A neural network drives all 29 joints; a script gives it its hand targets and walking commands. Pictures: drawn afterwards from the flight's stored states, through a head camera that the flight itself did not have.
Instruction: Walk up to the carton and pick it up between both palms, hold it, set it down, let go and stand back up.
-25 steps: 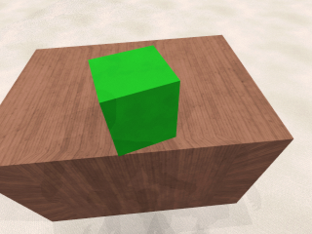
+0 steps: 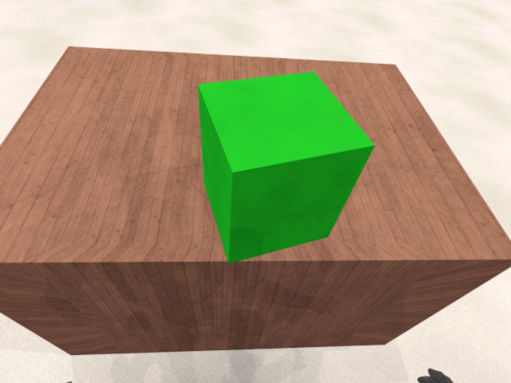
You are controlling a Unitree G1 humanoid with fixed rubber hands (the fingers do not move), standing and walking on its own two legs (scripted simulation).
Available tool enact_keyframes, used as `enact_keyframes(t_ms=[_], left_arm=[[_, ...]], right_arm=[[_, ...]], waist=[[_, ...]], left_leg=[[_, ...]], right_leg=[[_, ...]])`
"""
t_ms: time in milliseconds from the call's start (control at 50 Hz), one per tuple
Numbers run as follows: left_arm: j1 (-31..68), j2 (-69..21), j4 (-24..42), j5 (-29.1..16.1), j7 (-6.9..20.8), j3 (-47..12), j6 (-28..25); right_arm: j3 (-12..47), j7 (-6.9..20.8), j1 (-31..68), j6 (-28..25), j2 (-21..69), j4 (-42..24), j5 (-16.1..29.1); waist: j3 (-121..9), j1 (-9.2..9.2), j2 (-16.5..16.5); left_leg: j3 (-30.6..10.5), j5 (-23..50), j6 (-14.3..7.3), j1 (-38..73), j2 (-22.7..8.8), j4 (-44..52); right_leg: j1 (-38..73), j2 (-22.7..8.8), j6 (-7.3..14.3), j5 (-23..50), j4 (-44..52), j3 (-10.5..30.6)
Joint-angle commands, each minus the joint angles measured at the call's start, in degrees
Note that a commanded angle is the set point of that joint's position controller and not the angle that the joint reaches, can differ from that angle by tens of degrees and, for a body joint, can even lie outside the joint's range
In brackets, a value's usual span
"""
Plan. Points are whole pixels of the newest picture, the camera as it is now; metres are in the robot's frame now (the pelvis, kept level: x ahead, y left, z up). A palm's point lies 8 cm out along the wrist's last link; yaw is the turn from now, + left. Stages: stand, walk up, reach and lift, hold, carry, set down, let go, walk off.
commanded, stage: walk up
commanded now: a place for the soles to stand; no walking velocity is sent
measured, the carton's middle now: (270, 169) +0.47 -0.02 +0.06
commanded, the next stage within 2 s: none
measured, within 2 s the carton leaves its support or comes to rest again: neither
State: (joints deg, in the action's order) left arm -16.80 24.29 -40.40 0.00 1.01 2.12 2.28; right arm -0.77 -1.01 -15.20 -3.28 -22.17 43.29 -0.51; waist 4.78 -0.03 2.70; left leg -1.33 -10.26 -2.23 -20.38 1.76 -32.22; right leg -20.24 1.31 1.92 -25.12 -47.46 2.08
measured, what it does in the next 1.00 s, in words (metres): steps on the spot: right foot, then left foot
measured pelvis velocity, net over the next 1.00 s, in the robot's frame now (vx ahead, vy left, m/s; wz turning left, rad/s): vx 0.01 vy -0.07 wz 0.02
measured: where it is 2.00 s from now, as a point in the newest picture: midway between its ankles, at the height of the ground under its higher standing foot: outside the picture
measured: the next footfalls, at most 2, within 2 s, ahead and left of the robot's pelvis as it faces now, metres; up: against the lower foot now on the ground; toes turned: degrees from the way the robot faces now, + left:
right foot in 0.16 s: +0.04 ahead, -0.13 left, +0.00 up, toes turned +1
left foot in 0.54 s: -0.01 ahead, +0.09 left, +0.00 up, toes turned -1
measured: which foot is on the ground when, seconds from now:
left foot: down 0.00-0.18, up 0.20-0.52, down 0.54-0.90, up 0.92-1.00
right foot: up 0.00-0.14, down 0.16-0.60, up 0.62-0.86, down 0.88-1.00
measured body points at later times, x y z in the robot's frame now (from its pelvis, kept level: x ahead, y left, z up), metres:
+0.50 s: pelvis -0.06 -0.04 +0.01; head -0.02 -0.07 +0.45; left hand +0.05 +0.28 -0.07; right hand -0.01 -0.36 -0.12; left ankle -0.07 +0.10 -0.72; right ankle +0.00 -0.13 -0.73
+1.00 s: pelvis +0.01 -0.07 +0.01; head +0.00 -0.10 +0.46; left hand +0.07 +0.25 -0.07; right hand +0.09 -0.38 -0.12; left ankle -0.03 +0.07 -0.69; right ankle +0.02 -0.16 -0.73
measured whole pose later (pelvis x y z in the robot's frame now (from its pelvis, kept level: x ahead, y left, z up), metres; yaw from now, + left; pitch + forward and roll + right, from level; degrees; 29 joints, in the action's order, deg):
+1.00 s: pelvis +0.01 -0.07 +0.01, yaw +1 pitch -3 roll +1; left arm -19.7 22.1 -43.2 0.0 1.9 2.9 -1.9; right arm -1.0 0.2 -18.0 -0.8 -24.9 46.5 -0.6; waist 1.8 0.0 -2.6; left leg -2.7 -26.1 -0.8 -16.1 0.8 -47.6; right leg -12.5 0.3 2.3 -16.1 -31.0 -0.6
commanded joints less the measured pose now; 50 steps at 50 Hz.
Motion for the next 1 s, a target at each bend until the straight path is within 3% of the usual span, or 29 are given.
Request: enact_keyframes(t_ms=[0,80,100,140,160,180,240,360,400,440,480,500,540,560,600,640,660,680,700,740,760,800,820,840,860,900,920,940,980], left_arm=[[-2.6,7.8,-3.2,0.2,-1.5,3.2,-0.2],[-5.3,8.9,-5.4,0.9,-1.5,4.0,-1.9],[-5.9,9.8,-5.9,1.4,-1.3,4.7,-2.1],[3.7,14.3,-1.4,2.5,-1.5,5.1,-3.5],[7.7,15.6,-0.6,2.2,-1.5,5.2,-3.4],[10.6,14.3,-0.5,2.1,-1.2,4.2,-3.6],[9.4,11.3,0.3,1.3,-1.1,3.8,-3.5],[2.5,12.3,-1.3,1.9,-0.5,4.9,-3.3],[0.4,11.4,-1.3,1.8,-0.2,5.0,-3.1],[-0.1,13.8,-1.1,2.2,0.4,6.2,-2.6],[3.8,12.0,-1.1,2.3,0.5,5.4,-2.1],[5.5,10.8,-0.9,2.2,0.6,4.7,-2.2],[6.8,6.9,1.7,0.9,0.9,3.6,-2.7],[7.4,9.4,1.0,1.6,0.4,4.4,-3.0],[5.0,10.9,-0.4,1.8,0.8,4.2,-2.5],[0.0,10.6,-2.0,1.3,1.6,4.5,-2.3],[2.3,11.2,-1.4,1.3,1.7,4.4,-2.6],[1.8,8.8,-0.8,1.1,1.7,3.9,-3.0],[4.7,9.3,-0.2,1.5,1.8,4.6,-3.3],[0.8,8.8,-0.1,0.8,1.8,4.5,-4.0],[1.0,8.4,-1.5,1.3,1.4,4.2,-4.6],[-5.1,9.0,-3.7,1.1,-0.2,5.2,-5.8],[-7.3,11.8,-4.4,1.5,-0.7,5.7,-6.7],[-7.2,14.6,-3.5,2.2,-1.1,6.7,-7.0],[-4.7,16.2,-2.2,2.1,-1.8,6.4,-6.8],[-1.2,16.6,-2.4,1.9,-1.2,6.9,-6.2],[0.3,13.1,-1.8,1.3,-1.1,5.7,-6.7],[0.5,13.1,-1.1,0.9,-1.2,4.9,-6.7],[0.0,12.2,-1.5,1.0,-1.1,4.7,-6.7]], right_arm=[[-4.7,-1.3,2.0,0.6,-14.9,-2.3,-1.0],[-3.8,-0.7,7.1,2.1,-13.9,-3.4,-1.1],[-3.0,-0.6,4.5,2.4,-12.2,-2.4,-0.8],[-3.2,-0.1,2.1,3.1,-9.6,-1.1,-1.0],[-3.5,-0.2,2.3,3.0,-10.9,0.3,-0.2],[-4.0,0.5,-2.6,3.2,-12.0,2.3,-0.3],[-4.7,1.1,-3.7,3.0,-12.8,3.2,-0.5],[-3.3,1.0,-3.9,1.5,-11.9,3.4,-0.8],[-3.7,0.9,-3.5,0.9,-11.4,2.0,-1.6],[-3.7,0.7,-6.0,0.8,-11.9,3.0,-1.5],[-4.1,0.8,-7.9,-0.1,-11.4,3.8,-1.6],[-4.4,0.3,-8.2,-0.6,-10.6,3.6,-2.3],[-6.3,0.0,-9.4,-0.9,-18.4,2.6,-2.9],[-6.2,-0.2,-6.3,-0.9,-18.5,1.8,-2.7],[-5.8,0.1,-3.4,-1.1,-16.9,1.0,-2.2],[-5.7,0.3,-1.6,-1.1,-16.6,-0.5,-1.8],[-5.9,0.4,-2.9,-1.0,-16.3,0.3,-1.5],[-5.8,0.8,-2.1,-1.0,-16.6,-0.6,-1.7],[-5.4,0.8,-4.3,-0.8,-15.8,0.5,-1.3],[-5.7,1.0,-3.2,0.0,-16.7,-0.2,-1.2],[-5.5,1.1,-3.6,0.3,-16.5,-0.6,-0.9],[-3.8,1.0,-1.3,1.2,-12.8,-0.7,-0.2],[-2.8,1.1,-6.1,1.3,-8.1,-1.0,0.4],[-1.7,0.9,-2.7,1.1,-7.4,-2.4,0.9],[-1.8,0.4,-1.6,1.5,-9.6,-1.0,0.8],[-3.4,0.5,-4.5,1.5,-14.7,0.4,-0.3],[-3.2,0.7,-3.3,1.5,-14.1,2.0,0.3],[-3.1,1.1,-5.0,1.6,-13.5,1.9,0.2],[-2.5,1.3,-4.3,1.7,-11.2,2.9,-0.4]], waist=[[-5.7,0.33,-12.2],[-1.3,3.26,-12.1],[-0.3,2.81,-5.2],[0.8,0.05,5.4],[2.8,0.49,3.3],[4.6,-2.58,5.2],[3.8,-1.72,5.5],[-10.0,3.0,11.6],[-12.5,3.53,8.0],[-12.8,2.62,12.5],[-10.2,0.2,2.9],[-8.8,-0.94,3.4],[-7.3,-2.17,-12.2],[-2.5,-1.92,-10.5],[0.9,-0.42,-8.9],[1.0,0.82,-15.3],[1.1,-0.17,-10.9],[2.0,0.21,-16.8],[1.4,-1.91,-13.1],[-3.8,-0.5,-18.7],[-5.3,-1.06,-14.6],[-5.6,3.28,-11.3],[-11.9,1.85,0.6],[-10.7,2.46,7.9],[-7.1,2.04,0.4],[-3.1,1.37,6.6],[-0.2,0.4,2.1],[1.8,-0.15,6.5],[5.0,-0.59,6.7]], left_leg=[[-15.5,-0.1,-7.1,2.1,-14.8,11.3],[-13.5,-24.3,-5.8,-15.5,-13.3,10.3],[-10.9,-26.9,-3.4,-15.4,-11.0,5.6],[-1.0,-20.4,1.7,-8.9,2.9,-13.8],[-4.0,-18.3,1.1,-2.4,1.1,-16.6],[-3.5,-18.2,1.2,2.4,-0.5,-17.1],[-0.9,-12.7,1.8,1.2,0.3,-16.1],[1.0,-19.2,2.6,-3.6,0.9,-0.9],[1.8,-20.0,1.9,-4.2,0.3,1.6],[3.0,-18.6,1.1,-0.4,0.9,4.0],[3.5,-9.6,0.1,7.8,0.3,10.6],[-1.1,-8.3,-1.1,11.2,-2.4,14.2],[-26.8,-22.4,-6.7,21.0,-17.3,19.7],[-28.2,-23.6,-9.4,17.9,-20.2,19.8],[-24.4,-26.4,-8.6,11.9,-17.4,20.4],[-16.8,-20.7,-8.1,9.9,-15.3,20.4],[-16.2,-17.1,-8.7,10.0,-13.8,18.7],[-11.1,-17.1,-7.9,10.0,-11.8,17.4],[-13.0,-14.1,-8.4,10.5,-11.2,15.6],[-8.7,-13.9,-7.8,10.6,-10.0,11.9],[-8.5,-12.4,-7.7,7.5,-9.4,9.5],[-4.0,-4.5,-4.1,2.7,-6.6,-4.9],[-1.0,-12.5,-1.4,-3.9,-2.8,-14.7],[0.1,-21.3,0.7,-14.8,0.8,-19.3],[-3.9,-21.2,0.4,-13.6,-0.4,-20.9],[-3.5,-23.1,0.0,-11.3,-4.7,-17.7],[-5.3,-19.6,0.3,-11.4,-4.4,-19.7],[-3.8,-18.3,1.3,-9.2,-3.3,-20.4],[-1.0,-13.9,1.5,-5.9,-4.4,-16.4]], right_leg=[[3.4,-2.7,-0.7,0.2,2.6,-1.0],[15.0,-3.2,1.2,7.7,13.4,0.3],[14.8,-5.0,1.2,5.4,19.9,4.0],[-0.7,-17.2,4.2,-16.8,36.9,25.9],[-9.7,-20.3,7.0,-19.9,38.5,25.7],[-14.7,-18.9,8.0,-22.3,37.3,23.7],[-6.9,-11.4,6.0,-10.2,33.7,12.2],[19.0,-12.3,6.7,-11.7,30.0,13.3],[24.0,-13.9,7.6,-9.8,29.0,15.4],[21.4,-12.6,6.7,-11.6,29.2,13.3],[10.9,-12.3,4.9,-9.5,25.7,9.5],[5.4,-10.1,4.2,-6.3,21.3,6.6],[-14.5,-1.1,0.0,-0.7,3.5,-1.9],[-18.8,-1.8,-0.6,-1.3,0.3,-1.6],[-13.9,-3.3,-0.7,2.0,-0.3,1.4],[-9.8,-4.2,-1.6,1.7,1.0,0.4],[-9.1,-2.9,-1.3,1.6,2.0,-0.5],[-9.5,-4.4,-1.1,3.7,6.6,-2.1],[-7.9,-2.6,-1.2,0.6,7.0,-3.7],[-3.0,-2.9,-1.1,4.5,12.0,-3.7],[3.1,-0.8,-1.5,5.5,15.0,-6.7],[14.7,-2.3,0.0,16.1,29.2,-2.9],[24.0,-9.8,-1.3,20.2,29.1,7.8],[28.0,-18.0,5.7,20.8,28.7,22.2],[22.7,-22.1,7.3,12.3,30.4,26.4],[15.3,-22.9,11.4,1.9,31.2,24.1],[12.5,-18.9,9.0,6.7,32.0,19.1],[8.6,-17.3,8.1,7.7,32.5,13.4],[5.5,-14.8,7.6,20.8,29.9,8.0]])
